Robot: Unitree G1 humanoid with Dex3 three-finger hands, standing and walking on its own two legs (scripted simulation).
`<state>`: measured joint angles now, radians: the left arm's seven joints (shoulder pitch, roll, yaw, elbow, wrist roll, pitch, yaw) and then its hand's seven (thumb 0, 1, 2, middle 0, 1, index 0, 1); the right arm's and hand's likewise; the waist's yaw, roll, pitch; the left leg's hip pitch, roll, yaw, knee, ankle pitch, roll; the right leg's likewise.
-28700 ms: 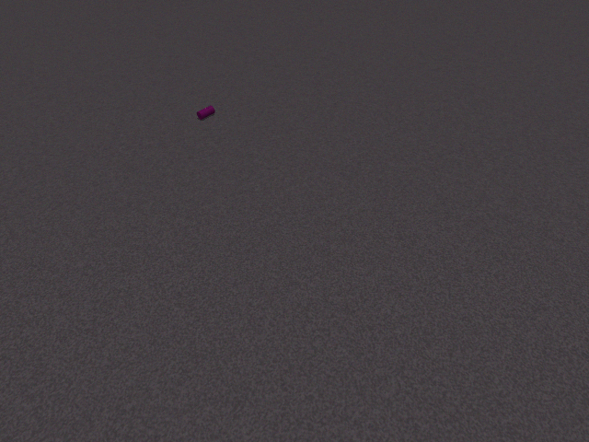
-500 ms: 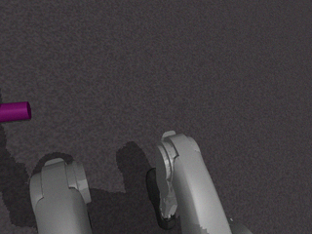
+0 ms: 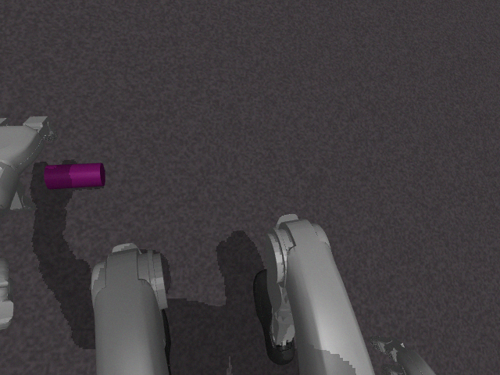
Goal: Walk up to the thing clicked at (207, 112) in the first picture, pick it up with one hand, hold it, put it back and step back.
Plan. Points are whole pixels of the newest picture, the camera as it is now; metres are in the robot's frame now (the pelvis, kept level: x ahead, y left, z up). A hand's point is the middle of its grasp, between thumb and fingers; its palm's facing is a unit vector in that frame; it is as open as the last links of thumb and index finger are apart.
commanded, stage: withdraw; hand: left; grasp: from above
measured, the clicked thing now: (76, 175) +0.51 +0.28 -0.33
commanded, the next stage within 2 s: home in 0.06 s
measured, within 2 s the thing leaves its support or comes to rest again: neither
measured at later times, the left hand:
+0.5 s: hand (16, 154) +0.49 +0.30 -0.13, palm faces -0.34 -0.16 -0.93, open 11.6 cm
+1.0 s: hand out of the picture +0.30 +0.24 +0.08, palm faces -0.12 -0.84 -0.53, open 7.5 cm
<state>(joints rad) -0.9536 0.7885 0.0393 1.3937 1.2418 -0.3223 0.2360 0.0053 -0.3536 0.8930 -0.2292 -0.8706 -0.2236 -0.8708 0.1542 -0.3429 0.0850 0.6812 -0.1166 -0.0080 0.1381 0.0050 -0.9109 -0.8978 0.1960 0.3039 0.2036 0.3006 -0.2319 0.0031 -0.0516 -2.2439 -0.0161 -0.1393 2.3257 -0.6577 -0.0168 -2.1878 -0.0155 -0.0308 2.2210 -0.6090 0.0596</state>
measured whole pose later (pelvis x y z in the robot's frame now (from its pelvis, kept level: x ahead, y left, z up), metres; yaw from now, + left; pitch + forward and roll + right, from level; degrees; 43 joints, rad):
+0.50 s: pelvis +0.02 +0.01 +0.00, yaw -1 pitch +37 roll -9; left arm -0.83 0.70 0.14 1.18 1.06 -0.09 0.30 0.01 0.03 0.87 -0.24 -0.59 -0.23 -0.59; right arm 0.22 -0.26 0.03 0.72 -0.09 -0.04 0.18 0.01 -0.90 -0.89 0.20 0.30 0.21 0.30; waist -0.22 0.06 -0.11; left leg -2.27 -0.01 -0.12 2.33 -0.72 0.00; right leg -2.21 -0.01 -0.02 2.22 -0.66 0.08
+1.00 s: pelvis +0.02 +0.00 +0.18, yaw +4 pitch +28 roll -5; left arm -0.07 0.38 0.05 0.29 0.27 0.20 0.03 0.01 0.88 0.90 -0.21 -0.31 -0.21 -0.30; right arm 0.05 -0.26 0.00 0.54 0.03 -0.05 0.00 0.01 -0.91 -0.90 0.20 0.30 0.20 0.30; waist -0.05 0.03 -0.19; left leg -1.63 0.01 -0.09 1.76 -0.63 -0.01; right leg -1.59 -0.03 -0.03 1.68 -0.59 0.05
